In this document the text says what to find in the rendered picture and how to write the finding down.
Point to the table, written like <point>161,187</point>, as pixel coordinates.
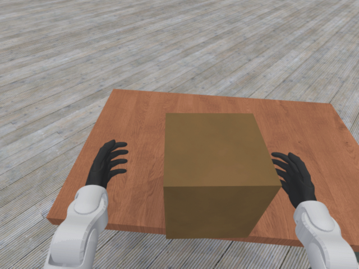
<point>312,131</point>

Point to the robot right hand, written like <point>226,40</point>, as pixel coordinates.
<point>297,184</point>

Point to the robot left hand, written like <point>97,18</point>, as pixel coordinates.
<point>100,172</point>

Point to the carton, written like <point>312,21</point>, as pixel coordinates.
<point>219,177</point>

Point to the left robot forearm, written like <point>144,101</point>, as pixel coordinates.
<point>74,243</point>

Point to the right robot forearm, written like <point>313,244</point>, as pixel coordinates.
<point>321,236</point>

